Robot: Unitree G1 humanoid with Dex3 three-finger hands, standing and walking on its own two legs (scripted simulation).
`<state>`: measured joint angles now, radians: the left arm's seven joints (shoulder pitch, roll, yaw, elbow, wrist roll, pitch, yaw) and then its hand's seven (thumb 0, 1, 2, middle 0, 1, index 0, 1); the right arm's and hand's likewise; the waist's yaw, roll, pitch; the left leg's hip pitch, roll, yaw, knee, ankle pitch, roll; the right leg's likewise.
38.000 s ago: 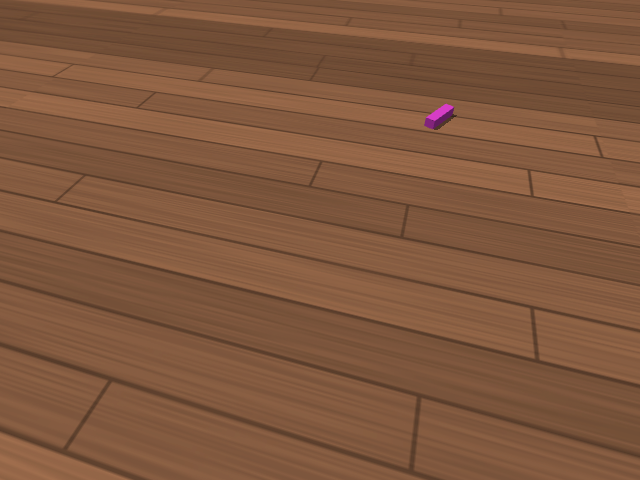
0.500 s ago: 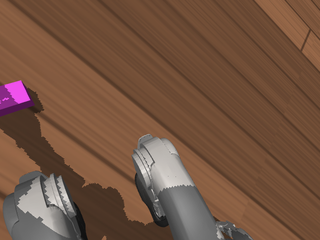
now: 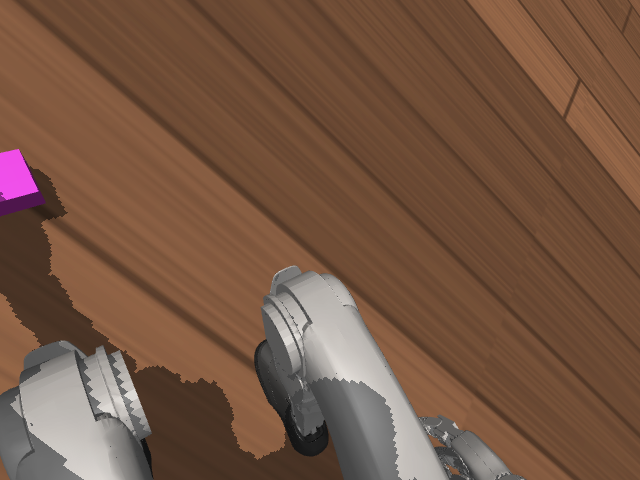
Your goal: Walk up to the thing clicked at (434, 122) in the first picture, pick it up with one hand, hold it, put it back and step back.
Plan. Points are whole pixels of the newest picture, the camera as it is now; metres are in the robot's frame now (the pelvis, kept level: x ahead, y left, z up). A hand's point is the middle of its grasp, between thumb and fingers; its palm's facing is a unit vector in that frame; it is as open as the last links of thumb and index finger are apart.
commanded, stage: rest palm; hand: left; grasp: from above
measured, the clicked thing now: out of the picture +0.51 +0.32 -0.29
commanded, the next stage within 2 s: close in 1.26 s
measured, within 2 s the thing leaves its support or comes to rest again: neither
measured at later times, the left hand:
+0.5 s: hand out of the picture +0.50 +0.31 -0.24, palm faces -0.43 -0.13 -0.89, open 14.3 cm
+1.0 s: hand out of the picture +0.49 +0.30 -0.25, palm faces -0.43 -0.13 -0.89, open 14.1 cm
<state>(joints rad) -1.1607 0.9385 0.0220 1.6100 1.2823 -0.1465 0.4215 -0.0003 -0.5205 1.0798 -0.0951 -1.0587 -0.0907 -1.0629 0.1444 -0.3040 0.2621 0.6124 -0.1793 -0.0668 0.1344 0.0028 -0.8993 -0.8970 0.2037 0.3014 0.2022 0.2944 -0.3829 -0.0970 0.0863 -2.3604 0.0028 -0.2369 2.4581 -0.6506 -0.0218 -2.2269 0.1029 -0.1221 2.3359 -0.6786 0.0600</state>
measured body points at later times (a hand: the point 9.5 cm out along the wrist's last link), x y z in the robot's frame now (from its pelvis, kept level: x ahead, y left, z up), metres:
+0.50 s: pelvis +0.01 +0.00 +0.00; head +0.30 +0.11 +0.32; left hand +0.52 +0.31 -0.19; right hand +0.02 -0.25 -0.06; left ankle +0.08 +0.13 -0.29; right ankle +0.11 -0.12 -0.29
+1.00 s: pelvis +0.00 +0.00 +0.00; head +0.29 +0.12 +0.31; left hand +0.51 +0.31 -0.20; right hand +0.03 -0.24 -0.05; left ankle +0.08 +0.13 -0.29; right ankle +0.11 -0.12 -0.29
